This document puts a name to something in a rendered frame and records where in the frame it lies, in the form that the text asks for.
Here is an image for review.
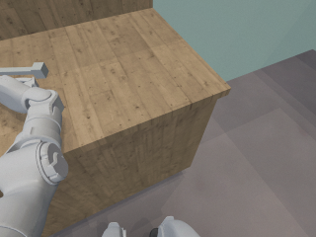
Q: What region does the left robot shin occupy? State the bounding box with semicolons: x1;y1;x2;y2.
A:
108;222;119;228

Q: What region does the left robot forearm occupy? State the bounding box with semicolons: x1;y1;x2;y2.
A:
0;87;64;193

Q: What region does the tap lever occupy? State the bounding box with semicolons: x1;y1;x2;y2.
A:
0;62;49;79

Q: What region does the counter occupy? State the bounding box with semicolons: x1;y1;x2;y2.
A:
0;0;231;237

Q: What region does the left robot hand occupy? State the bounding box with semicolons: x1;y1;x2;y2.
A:
0;75;39;114

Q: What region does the left robot upper arm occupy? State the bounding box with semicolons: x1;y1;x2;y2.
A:
0;141;69;237

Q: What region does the right robot shin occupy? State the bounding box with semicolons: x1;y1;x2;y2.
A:
157;216;174;237

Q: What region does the robot shin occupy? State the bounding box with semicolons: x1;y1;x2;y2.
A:
157;216;174;237
108;222;119;228

